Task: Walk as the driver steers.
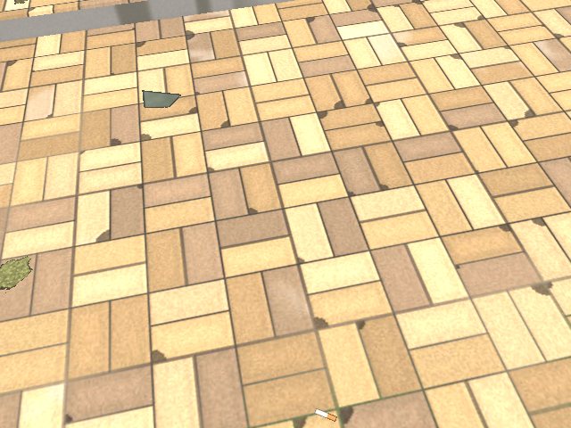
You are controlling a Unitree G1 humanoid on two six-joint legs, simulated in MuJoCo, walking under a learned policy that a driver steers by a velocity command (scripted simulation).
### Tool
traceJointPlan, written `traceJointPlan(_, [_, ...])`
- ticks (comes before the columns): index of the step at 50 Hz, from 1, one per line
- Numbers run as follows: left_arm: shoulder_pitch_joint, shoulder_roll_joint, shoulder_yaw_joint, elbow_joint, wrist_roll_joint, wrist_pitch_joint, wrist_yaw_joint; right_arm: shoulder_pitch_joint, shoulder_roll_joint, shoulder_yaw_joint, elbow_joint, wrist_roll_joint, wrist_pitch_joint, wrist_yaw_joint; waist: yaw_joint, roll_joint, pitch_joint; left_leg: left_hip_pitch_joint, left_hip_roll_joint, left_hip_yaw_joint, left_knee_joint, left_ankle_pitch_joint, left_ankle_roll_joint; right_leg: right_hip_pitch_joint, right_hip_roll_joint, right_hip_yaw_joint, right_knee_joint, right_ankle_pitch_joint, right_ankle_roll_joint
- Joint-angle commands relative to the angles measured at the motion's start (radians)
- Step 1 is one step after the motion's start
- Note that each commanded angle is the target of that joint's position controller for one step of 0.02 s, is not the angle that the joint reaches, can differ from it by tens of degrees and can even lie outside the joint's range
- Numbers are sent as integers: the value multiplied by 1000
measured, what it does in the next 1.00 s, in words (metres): walks ahead, turning left: left foot, then right foot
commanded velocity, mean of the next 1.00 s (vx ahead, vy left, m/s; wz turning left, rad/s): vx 1.00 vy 0.00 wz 0.63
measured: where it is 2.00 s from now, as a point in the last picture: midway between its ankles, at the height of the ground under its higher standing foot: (180, 172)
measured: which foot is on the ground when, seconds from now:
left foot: up 0.00-0.40, down 0.42-0.82, up 0.84-1.00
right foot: down 0.00-0.40, up 0.42-0.82, down 0.84-1.00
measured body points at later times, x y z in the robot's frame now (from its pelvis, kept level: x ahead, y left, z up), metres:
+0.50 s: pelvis +0.46 +0.06 +0.01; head +0.47 +0.05 +0.46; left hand +0.53 +0.34 -0.09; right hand +0.60 -0.20 -0.11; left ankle +0.56 +0.10 -0.69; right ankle +0.26 -0.09 -0.53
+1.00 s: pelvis +0.90 +0.15 +0.04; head +0.91 +0.17 +0.49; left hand +0.78 +0.43 -0.06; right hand +1.20 +0.03 -0.04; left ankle +0.79 +0.18 -0.57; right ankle +1.00 +0.04 -0.69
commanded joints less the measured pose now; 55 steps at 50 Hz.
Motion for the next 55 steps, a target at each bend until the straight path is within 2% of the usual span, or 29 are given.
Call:
traceJointPlan(1, [181, 112, 24, -21, 18, -55, -8, -60, -114, -6, -132, 31, -52, -11, 26, 77, -118, -641, 25, -112, 155, 111, 78, 582, -329, 797, -626, -318, -136])
traceJointPlan(3, [68, 67, 5, -28, 47, -80, -1, 2, -87, -3, -95, 14, -9, -11, -48, 43, -79, -514, 109, -136, 88, 210, 71, 344, -271, 587, -589, -156, -93])
traceJointPlan(4, [57, 45, -2, -18, 42, -85, 3, 33, -88, -9, -74, 15, 14, -10, -63, 13, -58, -501, 131, -133, 48, 237, 64, 297, -245, 488, -601, -96, -72])
traceJointPlan(7, [125, 34, -5, 29, 34, -103, 23, -45, -53, 1, -72, 10, 50, -9, -15, 8, 4, -613, 130, -132, -76, 359, 42, 310, -199, 256, -637, 173, 3])
traceJointPlan(15, [199, 49, -17, 78, 51, -103, 84, -258, -37, -1, -136, 14, 0, 53, 52, -30, 51, -589, -27, 75, -632, 750, 60, 535, -159, -75, -720, 694, 192])
traceJointPlan(18, [160, 138, 4, 72, 62, -71, 115, -142, -93, -29, -133, 23, 7, 70, -42, -130, -54, -434, -138, 197, -665, 655, 91, 706, -205, -115, -512, 1321, 219])
traceJointPlan(20, [31, 180, 22, 37, 67, -46, 134, 195, -189, -73, -54, 25, 48, 55, -236, -183, -170, -113, -160, 181, -580, 496, 134, 630, -244, -99, -145, 1609, 212])
traceJointPlan(21, [-134, 200, 30, -7, 55, -49, 124, 519, -233, -95, 33, 17, 73, 34, -413, -115, -233, 195, -71, 33, -644, 531, 206, 428, -199, -86, 296, 1433, 201])
traceJointPlan(22, [-205, -38, -32, -39, 57, -86, 70, 577, -135, -49, 117, -8, 88, 28, -343, 281, -124, 310, -49, -57, -620, 533, 217, 50, 30, -49, 803, -94, 176])
traceJointPlan(23, [-20, -156, -76, -106, 1, -120, 37, 411, -109, -29, 45, -55, 55, 33, -114, 449, -198, 414, 35, -514, -693, 211, 379, -291, 77, 179, 1019, -370, 161])
traceJointPlan(24, [-16, -63, -76, -137, -15, -158, 16, 338, -81, -31, -11, -54, 48, 31, -124, 286, -253, 423, 141, -790, -969, -152, 435, -370, 51, 253, 954, -270, 98])
traceJointPlan(25, [-98, 3, -60, -151, -16, -172, 11, 300, -70, -32, -32, -42, 34, 34, -102, 25, -167, 282, 139, -814, -1089, -254, 373, -327, 4, 248, 790, -155, 46])
traceJointPlan(26, [-79, 2, -58, -154, -3, -169, 14, 201, -98, -37, -62, -37, 18, 39, -8, -112, -94, 102, 141, -813, -1116, -252, 363, -267, -35, 256, 657, -74, 51])
traceJointPlan(27, [-83, 7, -58, -146, 24, -155, 26, 132, -110, -39, -87, -33, 7, 39, 23, -152, -48, -46, 94, -784, -1124, -169, 363, -200, -59, 265, 579, -45, 80])
traceJointPlan(30, [-99, 50, -43, -151, 39, -118, 66, 97, -82, -28, -100, -13, 5, 16, 45, -109, 16, -266, -11, -566, -1127, 109, 338, -92, -123, 235, 336, -15, 162])
traceJointPlan(33, [-316, -27, -64, -238, 59, -112, 76, 149, -74, -26, -77, 9, 20, -18, -54, -11, 43, -397, -115, -394, -1100, 304, 275, 58, -82, 152, -39, 235, 212])
traceJointPlan(35, [-370, -55, -62, -265, 34, -111, 70, 188, -90, -33, -57, 13, 35, -23, -105, 54, -10, -411, -136, -391, -1070, 294, 224, 206, -17, 122, -210, 361, 233])
traceJointPlan(38, [-377, 11, -22, -276, -12, -116, 69, 218, -79, -37, -34, 23, 44, -26, -117, 103, -54, -224, -109, -472, -963, 267, 189, 255, -2, 184, -366, 356, 242])
traceJointPlan(40, [-288, 73, 14, -262, -23, -131, 71, 182, -89, -47, -42, 16, 50, -29, -44, 119, -116, -100, -97, -479, -782, 507, 148, 345, -2, 182, -423, 290, 201])
traceJointPlan(41, [-98, 102, 35, -228, -25, -136, 72, 134, -96, -48, -66, -1, 54, -24, 65, 129, -246, -116, -108, -436, -573, 622, 114, 553, -59, 200, -369, 253, 161])
traceJointPlan(42, [188, 152, 46, -186, -20, -124, 81, 89, -34, -23, -111, -42, 54, -15, 180, 73, -445, -289, -121, -353, -235, 468, 91, 896, -237, 357, -247, 42, 102])
traceJointPlan(43, [230, 233, 53, -149, 25, -124, 60, 278, 64, 15, -163, 8, 41, -3, 45, -439, -598, -635, -204, -258, 68, -143, 55, 1182, -507, 996, -455, -347, -100])
traceJointPlan(44, [178, 138, 45, -161, 22, -116, 55, 246, -24, 13, -141, 51, 49, -17, 79, -425, -467, -803, -70, -204, 187, -37, 59, 1109, -509, 1103, -518, -657, -94])
traceJointPlan(45, [137, 55, 30, -161, 17, -101, 66, 117, -85, 1, -153, 26, 55, -19, 116, -272, -290, -859, -39, -157, 201, 49, 60, 972, -443, 897, -525, -553, -41])
traceJointPlan(46, [137, 52, 24, -129, 26, -89, 66, 21, -87, -2, -170, -7, 55, -15, 117, -74, -181, -814, -15, -120, 170, 99, 60, 814, -383, 720, -533, -309, -10])
traceJointPlan(47, [133, 55, 22, -98, 39, -86, 58, -64, -64, -2, -200, -31, 48, -10, 102, 13, -96, -779, 7, -110, 119, 123, 68, 682, -330, 597, -548, -131, 4])
traceJointPlan(48, [110, 35, 12, -75, 48, -89, 52, -54, -35, 1, -216, -15, 48, 1, 50, -22, -65, -731, 34, -127, 84, 138, 71, 587, -313, 530, -568, -57, 0])
traceJointPlan(51, [89, -35, -12, -14, 13, -94, 26, -33, 8, 16, -218, 15, 65, 12, -18, -63, -17, -713, 61, -138, -8, 114, 70, 459, -286, 404, -624, 31, -17])
traceJointPlan(55, [50, 67, 3, 17, 5, -92, 39, -169, -10, 34, -268, -45, 29, 30, -48, -10, 71, -601, 47, -43, -418, 360, 36, 298, -228, 232, -660, 500, -14])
